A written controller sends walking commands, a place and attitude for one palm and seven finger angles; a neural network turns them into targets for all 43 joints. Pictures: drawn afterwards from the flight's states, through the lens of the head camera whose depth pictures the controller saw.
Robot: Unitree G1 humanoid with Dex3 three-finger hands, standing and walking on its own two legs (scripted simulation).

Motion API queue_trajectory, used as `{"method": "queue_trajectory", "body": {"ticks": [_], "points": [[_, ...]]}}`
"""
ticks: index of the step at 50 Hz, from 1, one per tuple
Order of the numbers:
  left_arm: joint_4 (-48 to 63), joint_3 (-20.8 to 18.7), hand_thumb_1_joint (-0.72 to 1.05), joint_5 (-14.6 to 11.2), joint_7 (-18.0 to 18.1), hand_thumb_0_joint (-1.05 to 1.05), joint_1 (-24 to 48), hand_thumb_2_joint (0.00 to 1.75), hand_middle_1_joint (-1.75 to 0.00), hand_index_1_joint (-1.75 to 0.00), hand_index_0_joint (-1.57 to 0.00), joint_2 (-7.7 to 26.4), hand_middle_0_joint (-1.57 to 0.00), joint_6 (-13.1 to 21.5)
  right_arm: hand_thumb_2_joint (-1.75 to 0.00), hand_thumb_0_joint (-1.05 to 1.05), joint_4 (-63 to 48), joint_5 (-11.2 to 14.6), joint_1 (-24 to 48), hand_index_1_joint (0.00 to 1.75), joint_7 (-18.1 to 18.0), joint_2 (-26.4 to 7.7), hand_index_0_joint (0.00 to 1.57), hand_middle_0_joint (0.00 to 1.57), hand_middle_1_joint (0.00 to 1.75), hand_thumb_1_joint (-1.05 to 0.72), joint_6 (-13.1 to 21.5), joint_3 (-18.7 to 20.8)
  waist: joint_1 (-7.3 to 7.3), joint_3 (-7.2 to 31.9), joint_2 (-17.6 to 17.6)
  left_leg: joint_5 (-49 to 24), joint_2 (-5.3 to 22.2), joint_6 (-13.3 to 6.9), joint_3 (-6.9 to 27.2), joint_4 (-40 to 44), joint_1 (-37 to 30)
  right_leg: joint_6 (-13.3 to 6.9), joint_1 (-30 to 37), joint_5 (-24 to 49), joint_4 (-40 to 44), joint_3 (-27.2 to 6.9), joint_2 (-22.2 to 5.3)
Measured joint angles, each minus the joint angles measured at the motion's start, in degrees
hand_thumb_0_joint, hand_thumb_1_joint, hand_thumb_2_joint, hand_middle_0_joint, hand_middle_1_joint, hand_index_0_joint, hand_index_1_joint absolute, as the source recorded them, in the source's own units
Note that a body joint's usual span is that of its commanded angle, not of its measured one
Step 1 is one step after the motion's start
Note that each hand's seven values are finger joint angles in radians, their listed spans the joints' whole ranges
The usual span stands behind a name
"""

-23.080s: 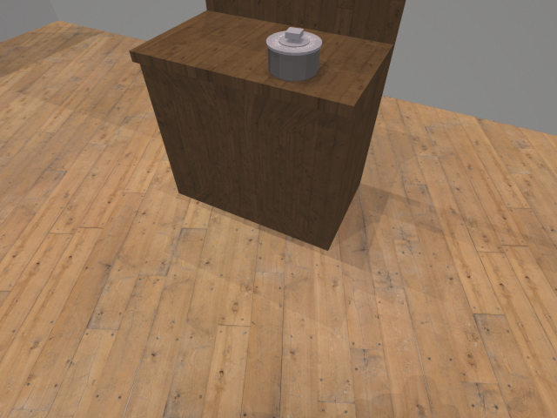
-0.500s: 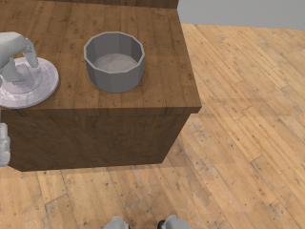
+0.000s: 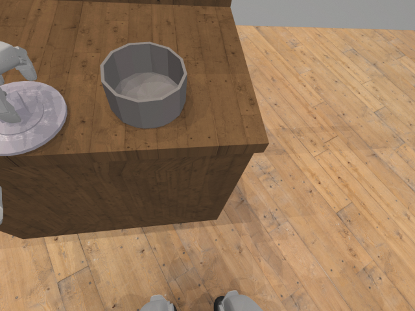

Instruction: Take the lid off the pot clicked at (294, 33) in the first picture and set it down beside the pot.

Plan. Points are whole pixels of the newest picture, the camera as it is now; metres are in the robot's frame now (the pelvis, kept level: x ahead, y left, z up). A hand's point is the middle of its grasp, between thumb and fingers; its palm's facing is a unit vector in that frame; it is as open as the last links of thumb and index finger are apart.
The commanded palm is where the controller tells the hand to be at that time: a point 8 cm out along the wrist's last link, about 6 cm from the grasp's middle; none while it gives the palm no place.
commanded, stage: open the fingers wide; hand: left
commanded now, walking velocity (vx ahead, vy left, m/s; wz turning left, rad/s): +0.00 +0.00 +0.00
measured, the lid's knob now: (9, 106) +0.51 +0.32 +0.05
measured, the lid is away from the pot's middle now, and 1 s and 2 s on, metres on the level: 0.25 0.25 0.25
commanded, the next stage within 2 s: raise the empty hand in 0.04 s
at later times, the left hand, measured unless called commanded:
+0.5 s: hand out of the picture +0.50 +0.31 +0.13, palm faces -0.38 -0.10 -0.92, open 11.0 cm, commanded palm +0.53 +0.30 +0.19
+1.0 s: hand out of the picture +0.49 +0.31 +0.18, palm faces -0.36 -0.11 -0.93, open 11.0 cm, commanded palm +0.52 +0.30 +0.24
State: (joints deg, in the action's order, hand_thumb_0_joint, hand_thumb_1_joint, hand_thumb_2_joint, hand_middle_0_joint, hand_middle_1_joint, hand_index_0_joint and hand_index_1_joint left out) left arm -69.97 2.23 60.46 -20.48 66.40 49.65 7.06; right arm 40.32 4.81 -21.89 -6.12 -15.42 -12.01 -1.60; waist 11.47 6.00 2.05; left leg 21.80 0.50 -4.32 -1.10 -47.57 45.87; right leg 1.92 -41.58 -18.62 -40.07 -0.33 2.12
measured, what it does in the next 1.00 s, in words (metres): stands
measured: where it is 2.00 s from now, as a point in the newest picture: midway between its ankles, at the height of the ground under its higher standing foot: outside the picture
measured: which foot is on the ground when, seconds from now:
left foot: down 0.00-1.00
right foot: down 0.00-1.00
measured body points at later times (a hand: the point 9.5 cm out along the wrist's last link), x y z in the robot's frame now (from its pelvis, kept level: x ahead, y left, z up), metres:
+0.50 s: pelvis +0.00 +0.00 +0.00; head +0.10 +0.03 +0.44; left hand +0.51 +0.31 +0.18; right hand +0.00 -0.27 -0.11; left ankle +0.00 +0.07 -0.70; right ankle +0.00 -0.15 -0.70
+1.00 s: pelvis +0.00 +0.00 +0.01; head +0.08 +0.02 +0.46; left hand +0.50 +0.31 +0.23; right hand +0.00 -0.28 -0.10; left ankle +0.00 +0.07 -0.70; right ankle +0.00 -0.15 -0.70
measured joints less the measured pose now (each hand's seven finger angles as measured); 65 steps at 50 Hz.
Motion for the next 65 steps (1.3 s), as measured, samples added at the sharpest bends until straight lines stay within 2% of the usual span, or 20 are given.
{"method": "queue_trajectory", "body": {"ticks": [14,19,24,45,50,65], "points": [[3.51,0.42,-0.02,-0.45,-0.48,0.0,-0.78,0.67,-0.84,-0.84,-0.37,-1.9,-0.38,0.09,-0.9,0.0,-0.38,-0.43,1.25,0.3,0.66,0.11,0.2,0.2,0.3,-0.9,-0.53,0.85,-1.17,0.77,0.01,-0.04,-0.36,-0.14,0.46,0.36,-0.55,-0.1,1.03,0.12,0.95,0.44,-0.28],[1.5,2.16,-0.02,-0.68,-0.5,0.0,1.22,0.68,-0.84,-0.84,-0.37,-2.42,-0.38,-1.46,-0.9,0.0,-0.45,-0.06,1.95,0.3,0.78,0.12,0.2,0.2,0.3,-0.9,-0.29,0.36,-1.19,0.76,0.01,-0.21,-0.55,-0.23,0.55,0.78,-1.44,-0.05,1.94,0.19,1.28,0.53,-0.45],[2.4,2.2,-0.02,-0.94,-1.26,0.0,1.67,0.68,-0.84,-0.84,-0.37,-2.75,-0.38,-2.0,-0.9,0.0,-0.5,-0.02,1.99,0.3,0.81,0.27,0.2,0.2,0.3,-0.9,-0.03,0.41,-1.48,0.87,0.17,-0.58,-0.64,-0.21,0.46,1.58,-2.54,-0.01,2.96,0.5,1.95,0.42,-0.55],[1.88,4.01,-0.02,-1.89,-4.48,0.0,4.55,0.68,-0.84,-0.84,-0.37,-1.3,-0.38,-3.5,-0.9,0.0,0.33,0.85,1.39,0.3,0.46,-0.77,0.2,0.2,0.3,-0.9,0.46,0.35,-2.05,0.39,-0.05,-2.11,-0.81,0.05,0.22,5.02,-7.09,-0.05,7.08,1.75,4.65,0.09,-0.72],[1.47,5.11,-0.02,-2.42,-5.29,0.0,6.05,0.68,-0.84,-0.84,-0.37,-1.82,-0.38,-3.97,-0.9,0.0,0.77,0.96,1.49,0.3,0.6,-1.02,0.2,0.2,0.3,-0.9,0.59,0.5,-2.36,0.39,-0.11,-2.42,-0.95,0.09,0.3,5.82,-8.0,-0.1,7.99,1.96,5.35,0.16,-0.85],[1.72,5.63,-0.02,-1.9,-7.13,0.0,8.79,0.68,-0.84,-0.84,-0.37,-1.05,-0.38,-5.9,-0.9,0.0,0.39,1.2,2.59,0.3,0.89,-0.72,0.2,0.2,0.3,-0.9,0.81,0.18,-2.53,0.25,0.1,-3.02,-1.19,0.08,0.1,7.79,-10.14,0.0,9.93,2.42,6.99,-0.09,-1.08]]}}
